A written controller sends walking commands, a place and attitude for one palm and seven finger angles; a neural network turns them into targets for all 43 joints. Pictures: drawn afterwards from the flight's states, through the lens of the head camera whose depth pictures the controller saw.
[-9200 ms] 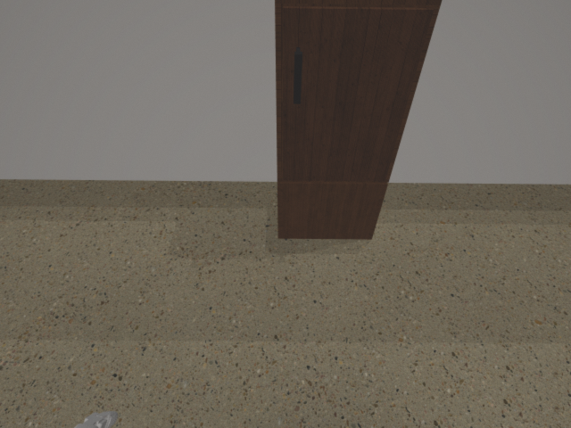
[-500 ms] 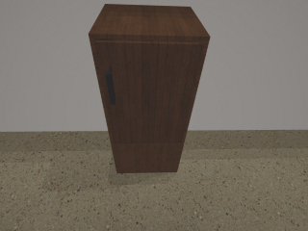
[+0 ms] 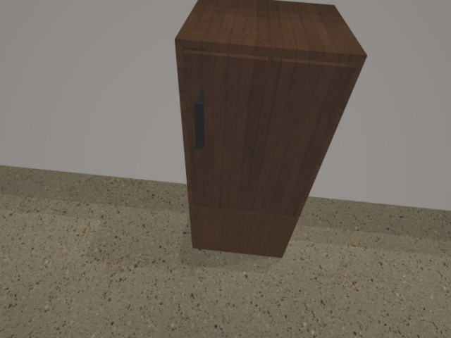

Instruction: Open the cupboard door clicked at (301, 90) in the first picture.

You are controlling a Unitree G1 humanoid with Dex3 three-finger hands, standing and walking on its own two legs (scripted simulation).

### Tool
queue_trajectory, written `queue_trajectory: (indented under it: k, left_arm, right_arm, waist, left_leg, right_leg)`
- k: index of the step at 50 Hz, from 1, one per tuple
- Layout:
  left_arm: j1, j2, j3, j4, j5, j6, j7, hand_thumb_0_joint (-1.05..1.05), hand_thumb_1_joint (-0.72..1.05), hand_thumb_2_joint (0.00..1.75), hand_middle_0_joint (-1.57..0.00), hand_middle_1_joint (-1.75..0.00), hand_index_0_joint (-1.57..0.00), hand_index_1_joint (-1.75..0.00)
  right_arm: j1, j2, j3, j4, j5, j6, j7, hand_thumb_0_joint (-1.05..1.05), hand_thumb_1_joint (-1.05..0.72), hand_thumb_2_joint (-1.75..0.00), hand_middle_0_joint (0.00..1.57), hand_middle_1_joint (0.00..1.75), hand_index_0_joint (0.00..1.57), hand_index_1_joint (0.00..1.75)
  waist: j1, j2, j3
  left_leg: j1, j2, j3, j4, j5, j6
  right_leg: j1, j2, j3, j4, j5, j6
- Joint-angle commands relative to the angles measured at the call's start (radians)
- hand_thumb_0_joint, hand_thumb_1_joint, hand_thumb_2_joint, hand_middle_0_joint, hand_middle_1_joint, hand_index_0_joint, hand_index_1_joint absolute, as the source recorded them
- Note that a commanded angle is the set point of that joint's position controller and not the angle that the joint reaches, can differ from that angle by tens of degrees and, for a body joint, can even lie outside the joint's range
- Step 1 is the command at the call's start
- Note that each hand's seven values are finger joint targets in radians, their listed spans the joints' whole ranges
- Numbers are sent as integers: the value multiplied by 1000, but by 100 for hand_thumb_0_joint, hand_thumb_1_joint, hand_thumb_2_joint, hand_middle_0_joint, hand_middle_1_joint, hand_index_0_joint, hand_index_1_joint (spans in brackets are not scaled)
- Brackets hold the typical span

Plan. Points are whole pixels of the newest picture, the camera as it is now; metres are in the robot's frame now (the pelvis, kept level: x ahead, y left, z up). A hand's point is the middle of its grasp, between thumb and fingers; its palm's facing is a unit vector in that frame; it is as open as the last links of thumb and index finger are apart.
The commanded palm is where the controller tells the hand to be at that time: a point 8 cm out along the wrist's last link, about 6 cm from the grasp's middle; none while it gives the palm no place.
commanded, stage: shuffle to correct the standing spot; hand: left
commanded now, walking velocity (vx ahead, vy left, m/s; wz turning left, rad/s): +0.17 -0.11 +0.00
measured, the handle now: (200, 121) +0.63 +0.12 +0.04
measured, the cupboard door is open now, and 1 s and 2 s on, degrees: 0 0 0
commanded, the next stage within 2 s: come to a stop and stand still in 0.18 s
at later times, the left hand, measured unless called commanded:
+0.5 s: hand out of the picture +0.16 +0.12 -0.15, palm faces +0.01 -0.97 -0.25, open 7.2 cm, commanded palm none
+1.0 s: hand out of the picture +0.09 +0.16 -0.16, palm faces -0.03 -0.98 -0.19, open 7.4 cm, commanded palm none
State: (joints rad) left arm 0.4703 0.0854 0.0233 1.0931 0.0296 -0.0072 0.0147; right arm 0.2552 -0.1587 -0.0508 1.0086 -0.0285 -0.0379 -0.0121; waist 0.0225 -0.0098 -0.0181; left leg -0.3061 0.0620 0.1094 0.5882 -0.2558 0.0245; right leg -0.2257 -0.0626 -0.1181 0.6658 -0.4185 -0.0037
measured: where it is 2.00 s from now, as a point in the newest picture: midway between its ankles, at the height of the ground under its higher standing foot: outside the picture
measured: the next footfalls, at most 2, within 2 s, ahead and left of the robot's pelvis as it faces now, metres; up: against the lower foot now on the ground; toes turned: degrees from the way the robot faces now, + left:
right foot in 0.32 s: +0.17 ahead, -0.16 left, +0.00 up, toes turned -10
left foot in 0.66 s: +0.17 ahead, +0.05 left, +0.00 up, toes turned +3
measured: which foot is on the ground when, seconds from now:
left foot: down 0.00-0.32, up 0.34-0.64, down 0.66-1.00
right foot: up 0.00-0.30, down 0.32-0.70, up 0.72-1.00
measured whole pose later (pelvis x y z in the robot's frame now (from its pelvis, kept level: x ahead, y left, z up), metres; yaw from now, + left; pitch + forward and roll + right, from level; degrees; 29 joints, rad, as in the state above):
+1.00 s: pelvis +0.07 -0.02 +0.01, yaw -4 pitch -1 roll -1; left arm 0.29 0.16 0.03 1.05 0.02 0.06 0.03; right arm 0.16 -0.15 -0.03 1.02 -0.03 0.01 -0.03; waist 0.00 0.00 0.02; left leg -0.27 0.00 0.17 0.40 -0.14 0.09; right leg -0.21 -0.05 -0.02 0.70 -0.46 0.03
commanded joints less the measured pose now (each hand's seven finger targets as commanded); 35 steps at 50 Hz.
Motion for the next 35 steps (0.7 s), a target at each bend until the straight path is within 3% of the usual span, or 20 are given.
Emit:
queue_trajectory:
  k: [1, 4, 6, 8, 11, 13, 14, 15, 16, 17, 18, 20, 21, 23, 27, 30, 32, 33, 34, 35]
  left_arm:
    - [-90, 75, 26, -121, 19, -3, -17, 0, 90, 90, -20, -30, -20, -30]
    - [-47, 59, 31, -102, 8, -1, -31, 0, 90, 90, -20, -30, -20, -30]
    - [-66, 50, 29, -110, 2, 3, -34, 0, 90, 90, -20, -30, -20, -30]
    - [-99, 47, 27, -123, -1, 6, -35, 0, 90, 90, -20, -30, -20, -30]
    - [-138, 64, 31, -136, -2, 7, -34, 0, 90, 90, -20, -30, -20, -30]
    - [-106, 84, 40, -127, -2, 5, -35, 0, 90, 90, -20, -30, -20, -30]
    - [-47, 106, 46, -106, -1, 1, -31, 0, 90, 90, -20, -30, -20, -30]
    - [20, 153, 51, -81, 1, -10, -21, 0, 90, 90, -20, -30, -20, -30]
    - [61, 244, 64, -74, 3, -22, -3, 0, 90, 90, -20, -30, -20, -30]
    - [55, 241, 55, -81, -14, -23, 8, 0, 90, 90, -20, -30, -20, -30]
    - [-43, 216, 49, -98, -12, -22, 15, 0, 90, 90, -20, -30, -20, -30]
    - [-180, 174, 29, -118, -14, -27, 25, 0, 90, 90, -20, -30, -20, -30]
    - [-202, 170, 27, -128, -12, -25, 28, 0, 90, 90, -20, -30, -20, -30]
    - [-198, 193, 33, -133, -8, -16, 33, 0, 90, 90, -20, -30, -20, -30]
    - [-170, 235, 61, -125, -6, 4, 41, 0, 90, 90, -20, -30, -20, -30]
    - [-201, 242, 70, -133, -5, 12, 44, 0, 90, 90, -20, -30, -20, -30]
    - [-233, 233, 68, -140, -11, 22, 40, 0, 90, 90, -20, -30, -20, -30]
    - [-231, 206, 62, -149, -14, 29, 35, 0, 90, 90, -20, -30, -20, -30]
    - [-214, 156, 53, -162, -16, 38, 31, 0, 90, 90, -20, -30, -20, -30]
    - [-211, 136, 42, -165, -17, 43, 31, 0, 90, 90, -20, -30, -20, -30]
  right_arm:
    - [223, -176, -35, 26, 0, 0, -25, 0, -90, -90, 20, 30, 20, 30]
    - [112, -113, -10, 1, 0, -20, -26, 0, -90, -90, 20, 30, 20, 30]
    - [108, -117, -13, 4, -1, -26, -27, 0, -90, -90, 20, 30, 20, 30]
    - [119, -128, -17, 15, -4, -21, -25, 0, -90, -90, 20, 30, 20, 30]
    - [124, -138, -28, 28, -6, -7, -23, 0, -90, -90, 20, 30, 20, 30]
    - [117, -147, -32, 34, -6, 3, -23, 0, -90, -90, 20, 30, 20, 30]
    - [116, -136, -32, 37, -6, 9, -21, 0, -90, -90, 20, 30, 20, 30]
    - [124, -102, -22, 40, 1, 11, -15, 0, -90, -90, 20, 30, 20, 30]
    - [153, -17, 1, 21, 10, 13, -11, 0, -90, -90, 20, 30, 20, 30]
    - [116, -44, 3, 7, 10, 27, -15, 0, -90, -90, 20, 30, 20, 30]
    - [132, -29, 1, 25, 13, 35, -16, 0, -90, -90, 20, 30, 20, 30]
    - [158, -15, 8, 67, 18, 49, -13, 0, -90, -90, 20, 30, 20, 30]
    - [160, -11, 10, 74, 21, 56, -11, 0, -90, -90, 20, 30, 20, 30]
    - [151, -9, 11, 73, 27, 64, -12, 0, -90, -90, 20, 30, 20, 30]
    - [84, -27, -1, 34, 20, 74, -13, 0, -90, -90, 20, 30, 20, 30]
    - [83, -37, -11, 14, 20, 74, -12, 0, -90, -90, 20, 30, 20, 30]
    - [106, -47, -14, 19, 19, 70, -13, 0, -90, -90, 20, 30, 20, 30]
    - [115, -82, -19, 17, 15, 65, -15, 0, -90, -90, 20, 30, 20, 30]
    - [93, -136, -27, -7, 7, 60, -17, 0, -90, -90, 20, 30, 20, 30]
    - [50, -171, -29, -32, 5, 61, -16, 0, -90, -90, 20, 30, 20, 30]
  waist:
    - [-81, 164, 167]
    - [-22, 120, 152]
    - [-19, 88, 128]
    - [-29, 122, 130]
    - [-39, 154, 146]
    - [-18, 110, 125]
    - [8, 36, 97]
    - [41, -87, 63]
    - [46, -354, 21]
    - [43, -256, 6]
    - [-1, -169, 26]
    - [-52, -158, 47]
    - [-55, -141, 52]
    - [-40, -122, 16]
    - [-3, -93, 7]
    - [-16, -109, -12]
    - [-43, -128, -8]
    - [-46, -44, -15]
    - [-36, 144, -4]
    - [-32, 249, 11]
  left_leg:
    - [114, 351, -477, -466, -372, 156]
    - [29, 264, -249, -450, -115, 129]
    - [30, 245, -172, -428, 21, 131]
    - [26, 228, -135, -416, 23, 131]
    - [15, 238, -140, -384, -39, 128]
    - [-14, 225, -124, -298, -82, 101]
    - [-55, 186, -98, -204, -123, 72]
    - [-156, 101, -18, -34, -183, 28]
    - [-283, -31, 75, 231, -318, -20]
    - [-226, 4, -40, 336, -368, -17]
    - [-175, 25, -73, 377, -291, -19]
    - [-90, 41, -80, 359, -211, -37]
    - [-62, 38, -73, 320, -195, -45]
    - [-53, 10, -52, 238, -180, -57]
    - [-76, -21, -39, 178, -164, -69]
    - [-27, -23, -47, 56, -107, -66]
    - [106, -15, -39, -117, 68, -57]
    - [189, 44, -87, -158, 211, -33]
    - [180, 194, -256, -224, 400, 43]
    - [89, 295, -319, -303, 491, 131]
  right_leg:
    - [-457, -45, 99, 419, -15, -18]
    - [-343, -76, 96, 352, 132, 6]
    - [-275, -70, 75, 225, 152, 17]
    - [-220, -52, 43, 117, 154, 21]
    - [-157, -31, 16, 7, 152, 20]
    - [-38, -7, -9, -107, 201, 19]
    - [77, 12, -13, -177, 226, 13]
    - [216, -55, 85, -249, 195, -11]
    - [290, -283, 379, -375, 247, -88]
    - [188, -337, 410, -421, 322, -143]
    - [102, -304, 349, -424, 352, -151]
    - [10, -256, 236, -398, 548, -137]
    - [-11, -242, 174, -373, 643, -134]
    - [41, -240, 141, -327, 762, -154]
    - [101, -281, 198, -281, 857, -197]
    - [104, -281, 208, -236, 834, -189]
    - [15, -234, 173, -184, 694, -131]
    - [-67, -167, 129, -138, 510, -80]
    - [-140, -50, 48, -51, 219, -10]
    - [-119, 5, 40, 102, -90, 19]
